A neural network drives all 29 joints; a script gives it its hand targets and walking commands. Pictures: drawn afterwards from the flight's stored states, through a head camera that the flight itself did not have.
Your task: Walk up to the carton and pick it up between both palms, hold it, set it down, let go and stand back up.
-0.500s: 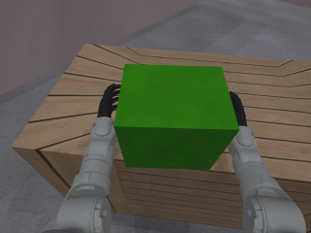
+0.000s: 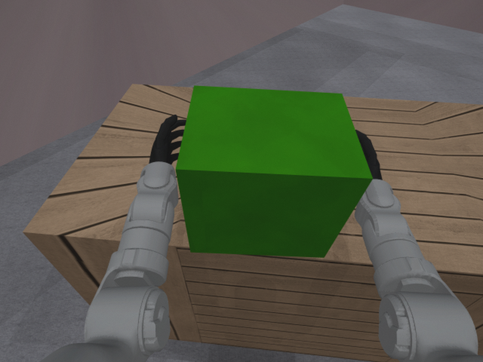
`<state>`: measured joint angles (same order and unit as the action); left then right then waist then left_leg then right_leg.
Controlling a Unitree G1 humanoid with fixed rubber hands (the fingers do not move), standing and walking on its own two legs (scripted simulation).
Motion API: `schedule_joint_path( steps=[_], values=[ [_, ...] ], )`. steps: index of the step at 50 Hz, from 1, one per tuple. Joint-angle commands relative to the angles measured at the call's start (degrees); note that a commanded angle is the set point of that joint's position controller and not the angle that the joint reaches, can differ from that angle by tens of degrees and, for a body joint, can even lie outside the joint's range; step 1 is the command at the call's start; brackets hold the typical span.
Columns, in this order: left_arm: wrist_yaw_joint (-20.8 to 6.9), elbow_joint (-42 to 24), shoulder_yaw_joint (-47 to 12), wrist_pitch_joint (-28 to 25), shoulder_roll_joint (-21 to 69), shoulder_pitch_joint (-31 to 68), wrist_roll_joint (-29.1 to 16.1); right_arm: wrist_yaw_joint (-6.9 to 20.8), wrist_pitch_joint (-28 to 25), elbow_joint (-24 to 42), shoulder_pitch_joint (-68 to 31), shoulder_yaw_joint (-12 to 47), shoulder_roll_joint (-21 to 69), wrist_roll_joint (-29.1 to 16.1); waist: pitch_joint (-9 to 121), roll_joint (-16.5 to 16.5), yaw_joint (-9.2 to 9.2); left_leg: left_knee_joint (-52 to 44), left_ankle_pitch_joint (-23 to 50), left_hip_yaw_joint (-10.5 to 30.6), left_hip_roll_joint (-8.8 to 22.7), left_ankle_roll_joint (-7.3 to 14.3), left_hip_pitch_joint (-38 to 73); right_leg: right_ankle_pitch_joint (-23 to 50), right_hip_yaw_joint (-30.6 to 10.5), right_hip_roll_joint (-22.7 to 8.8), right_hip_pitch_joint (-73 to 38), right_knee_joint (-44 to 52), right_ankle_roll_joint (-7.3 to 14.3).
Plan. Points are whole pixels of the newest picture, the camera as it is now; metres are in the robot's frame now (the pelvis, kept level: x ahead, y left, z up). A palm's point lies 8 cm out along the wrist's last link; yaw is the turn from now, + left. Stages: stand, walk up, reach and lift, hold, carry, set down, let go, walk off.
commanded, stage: reach and lift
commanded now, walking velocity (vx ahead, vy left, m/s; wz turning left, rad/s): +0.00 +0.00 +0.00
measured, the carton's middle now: (262, 176) +0.40 -0.01 +0.10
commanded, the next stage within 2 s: hold in 1.80 s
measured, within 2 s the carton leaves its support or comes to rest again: neither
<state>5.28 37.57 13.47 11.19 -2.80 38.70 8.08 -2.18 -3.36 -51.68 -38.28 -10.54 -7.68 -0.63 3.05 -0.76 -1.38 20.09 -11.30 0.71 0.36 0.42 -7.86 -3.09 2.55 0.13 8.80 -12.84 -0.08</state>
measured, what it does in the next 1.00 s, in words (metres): stands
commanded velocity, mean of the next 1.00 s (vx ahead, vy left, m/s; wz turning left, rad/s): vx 0.00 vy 0.00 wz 0.00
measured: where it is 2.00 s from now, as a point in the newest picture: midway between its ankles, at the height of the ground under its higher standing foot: outside the picture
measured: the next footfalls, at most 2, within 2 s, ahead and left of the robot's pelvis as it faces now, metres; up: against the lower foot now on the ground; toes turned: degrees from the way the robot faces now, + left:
none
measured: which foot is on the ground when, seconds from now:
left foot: down 0.00-1.00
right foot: down 0.00-1.00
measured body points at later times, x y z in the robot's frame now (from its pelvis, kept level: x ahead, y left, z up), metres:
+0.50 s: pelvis -0.01 +0.00 +0.00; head -0.05 +0.02 +0.45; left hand +0.40 +0.17 +0.19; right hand +0.39 -0.18 +0.17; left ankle -0.01 +0.11 -0.75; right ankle +0.04 -0.12 -0.75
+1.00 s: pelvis -0.01 +0.01 +0.00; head -0.09 +0.03 +0.44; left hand +0.38 +0.17 +0.23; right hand +0.37 -0.19 +0.21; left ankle -0.01 +0.11 -0.75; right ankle +0.04 -0.12 -0.75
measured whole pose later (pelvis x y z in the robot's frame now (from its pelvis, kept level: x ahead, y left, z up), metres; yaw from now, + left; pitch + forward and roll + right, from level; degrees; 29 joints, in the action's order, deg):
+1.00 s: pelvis -0.01 +0.01 +0.00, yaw +0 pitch -7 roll -2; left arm 2.3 23.1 16.7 39.2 -4.3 43.7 10.8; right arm -4.9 22.1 -42.7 -46.2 -4.3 -10.7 -11.7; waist 3.4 -0.6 -5.1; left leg 22.9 -13.1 0.0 -0.1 1.5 -2.4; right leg -4.2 1.5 -0.2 3.2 -14.9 -1.1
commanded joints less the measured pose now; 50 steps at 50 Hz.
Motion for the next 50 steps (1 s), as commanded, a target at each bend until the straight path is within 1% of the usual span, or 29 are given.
schedule_joint_path(
  steps=[1,4,5,6,8,9,12,14,16,19,21,24,25,26,28,29,30,33,34,36,37,39,41,43,44,45,48,49,50],
  values=[
    [-7.99,-11.08,-21.97,-0.70,37.68,38.25,-2.89,6.95,-3.26,21.10,-48.94,18.29,32.43,-0.70,27.23,0.54,-0.57,-3.17,15.32,-2.79,-1.80,-3.17,1.18,8.99,1.14,0.89,-17.56,-1.54,0.36],
    [-8.35,-13.41,-22.04,1.47,37.25,39.48,-3.48,6.61,-1.47,21.95,-49.52,19.21,32.65,-2.07,27.91,0.39,-0.65,-3.13,14.76,-2.62,-2.02,-2.80,0.60,9.46,0.85,0.84,-18.84,-1.94,0.16],
    [-8.55,-12.62,-21.23,2.36,36.60,38.97,-3.04,6.56,-0.77,22.66,-50.05,19.07,32.61,-2.02,26.89,-0.09,-0.61,-3.45,13.57,-2.57,-2.19,-2.49,0.11,8.74,0.75,0.75,-19.06,-2.06,0.08],
    [-8.74,-13.58,-21.15,3.22,36.27,38.58,-3.33,6.25,-0.27,24.27,-50.39,19.63,32.92,-2.54,27.59,-0.86,-0.47,-3.48,13.43,-2.70,-2.33,-2.11,-0.09,9.53,0.58,0.71,-20.03,-2.23,-0.09],
    [-9.11,-15.33,-21.49,4.30,36.02,39.61,-3.90,5.77,0.59,25.51,-51.21,20.10,33.61,-3.24,28.57,-0.91,-1.00,-3.23,13.79,-2.56,-2.71,-2.07,-0.34,10.94,0.41,0.66,-21.27,-2.67,-0.38],
    [-9.20,-15.70,-22.03,5.06,35.92,39.69,-4.30,5.59,1.23,25.97,-51.63,20.85,33.24,-3.87,28.36,-1.11,-1.23,-3.11,13.55,-2.29,-2.59,-2.02,-0.10,10.75,0.35,0.78,-20.96,-2.66,-0.39],
    [-9.89,-15.30,-20.49,7.51,34.67,38.82,-3.70,5.10,3.19,27.16,-52.35,20.58,33.46,-4.61,26.11,-0.81,-0.92,-3.78,11.27,-2.20,-2.73,-1.52,-0.95,9.33,-0.03,0.53,-21.09,-2.49,-0.40],
    [-10.26,-16.94,-21.01,8.93,34.48,39.87,-4.51,4.84,4.19,28.44,-53.05,20.64,33.15,-5.24,26.71,-0.75,-1.65,-3.68,11.73,-1.90,-2.74,-1.62,-0.29,9.41,0.28,0.75,-20.98,-2.74,-0.46],
    [-10.38,-18.15,-21.58,10.43,34.86,40.02,-4.91,4.67,5.47,28.84,-52.98,20.49,32.94,-6.16,27.06,0.31,-2.21,-3.32,12.63,-1.69,-2.69,-2.07,0.56,9.17,0.42,1.04,-20.89,-2.68,-0.35],
    [-10.81,-18.74,-21.47,12.97,34.44,38.97,-4.63,4.47,7.51,28.77,-52.81,20.18,31.99,-6.77,24.28,0.98,-2.59,-3.31,13.19,-1.32,-2.47,-2.35,1.21,8.76,0.45,1.37,-20.23,-2.62,-0.11],
    [-10.94,-20.89,-22.44,14.25,34.98,40.51,-5.46,4.58,8.56,29.59,-53.23,19.88,31.74,-7.57,25.12,1.64,-3.57,-3.10,14.16,-1.02,-2.37,-2.88,2.23,8.65,0.69,1.78,-20.20,-2.68,0.11],
    [-11.11,-21.24,-22.79,15.89,35.06,41.17,-5.90,4.64,10.08,30.31,-54.38,19.81,31.20,-8.82,24.96,2.64,-4.13,-2.74,14.73,-0.56,-2.22,-3.22,2.48,8.57,0.56,1.98,-19.69,-2.72,0.22],
    [-11.27,-21.39,-22.63,16.62,34.92,39.97,-5.81,4.46,10.51,31.71,-54.73,20.28,31.23,-9.13,25.30,2.13,-3.72,-2.52,15.56,-0.53,-2.34,-3.08,2.72,9.55,0.41,1.93,-20.54,-2.69,0.16],
    [-11.28,-22.97,-23.80,17.04,35.33,40.73,-6.56,4.43,10.94,32.24,-54.93,20.88,30.85,-9.72,25.78,2.55,-4.23,-2.41,16.53,-0.31,-2.21,-3.27,3.35,10.31,0.56,2.24,-20.40,-2.93,0.25],
    [-11.34,-23.09,-23.42,18.20,35.17,41.34,-6.19,4.43,12.27,31.42,-54.49,20.31,30.52,-10.29,24.17,3.36,-4.73,-2.36,16.46,-0.16,-2.06,-3.64,3.92,8.91,0.54,2.42,-19.52,-2.67,0.41],
    [-11.45,-23.55,-23.47,18.80,35.19,40.75,-6.32,4.42,12.75,32.04,-54.72,20.82,30.62,-10.78,24.26,2.83,-4.46,-2.26,17.10,-0.01,-2.04,-3.58,3.90,9.53,0.41,2.51,-19.83,-2.68,0.43],
    [-11.53,-24.24,-23.84,19.30,35.50,40.79,-6.46,4.43,13.20,32.48,-54.36,21.06,30.53,-11.27,24.11,3.44,-4.77,-2.12,17.58,-0.01,-2.10,-3.77,4.11,9.86,0.46,2.68,-19.74,-2.78,0.46],
    [-11.69,-24.71,-23.40,20.87,35.42,40.72,-6.16,4.41,14.80,33.09,-55.17,21.70,30.43,-12.69,23.15,3.25,-4.56,-1.84,18.57,0.12,-1.85,-3.74,4.35,9.91,0.15,2.82,-19.86,-2.65,0.56],
    [-11.72,-24.77,-23.42,21.27,35.64,41.51,-6.54,4.59,14.96,34.59,-56.77,21.99,30.22,-13.12,24.24,2.95,-4.38,-1.82,18.25,0.26,-1.78,-3.71,4.53,9.22,0.07,3.04,-19.74,-2.65,0.58],
    [-11.61,-25.07,-23.53,22.06,35.35,41.90,-6.73,4.43,15.93,34.69,-57.18,22.43,30.66,-13.91,23.87,2.91,-4.29,-1.83,17.93,0.07,-1.95,-3.64,4.08,9.17,-0.06,2.99,-19.74,-2.62,0.66],
    [-11.78,-24.16,-22.52,22.52,34.86,42.23,-6.40,4.52,16.79,33.01,-56.39,21.97,30.41,-14.01,22.06,3.14,-4.44,-2.24,16.32,-0.01,-1.97,-3.43,3.40,8.00,-0.31,2.87,-19.29,-2.50,0.63],
    [-11.70,-25.51,-22.87,22.92,35.65,43.57,-6.95,4.72,17.33,33.73,-57.67,22.25,31.04,-14.85,23.23,2.85,-4.19,-2.18,16.42,0.03,-1.82,-3.36,3.58,7.83,-0.38,3.14,-19.13,-2.55,0.74],
    [-11.69,-24.63,-22.28,23.82,35.35,43.31,-6.85,4.66,18.38,33.29,-57.98,22.76,30.94,-15.84,22.40,2.90,-4.21,-2.15,17.07,0.20,-1.81,-3.28,3.57,8.14,-0.59,3.09,-19.04,-2.44,0.74],
    [-11.73,-23.11,-21.41,24.61,35.01,43.80,-6.65,4.68,19.27,32.77,-59.14,22.37,30.56,-16.26,20.88,2.26,-3.91,-2.50,15.48,-0.03,-1.86,-3.06,2.51,6.56,-0.55,3.09,-18.41,-2.07,0.80],
    [-11.74,-23.49,-21.84,24.57,35.72,44.89,-6.97,4.75,19.29,33.08,-60.10,22.41,30.97,-16.49,21.94,2.79,-4.18,-2.59,15.20,0.16,-1.66,-3.14,2.86,6.11,-0.57,3.20,-18.19,-2.12,1.00],
    [-11.63,-23.00,-21.21,24.67,35.32,45.81,-7.06,4.81,19.66,33.25,-61.13,22.56,31.44,-16.67,21.88,2.57,-3.66,-2.67,14.18,0.08,-1.84,-2.88,2.10,5.54,-0.74,3.07,-18.08,-2.18,0.98],
    [-11.56,-22.48,-20.65,25.07,35.54,46.58,-7.20,4.90,20.74,31.43,-60.88,22.15,31.46,-17.57,21.71,2.79,-3.76,-2.94,13.34,0.03,-1.78,-2.75,1.62,5.25,-1.08,3.09,-17.96,-2.10,1.20],
    [-11.58,-21.90,-19.89,25.18,35.24,47.13,-7.22,4.94,21.03,30.97,-61.58,21.92,31.47,-17.57,21.31,2.09,-3.39,-3.08,12.58,0.00,-1.74,-2.52,1.12,4.82,-1.02,3.07,-17.84,-2.10,1.12],
    [-11.57,-21.17,-19.71,25.35,35.14,47.50,-6.91,5.04,21.28,30.00,-61.96,21.60,31.13,-17.50,20.87,2.45,-3.67,-3.31,11.52,0.10,-1.80,-2.58,0.78,3.82,-0.96,3.11,-17.36,-2.04,1.22]
  ],
)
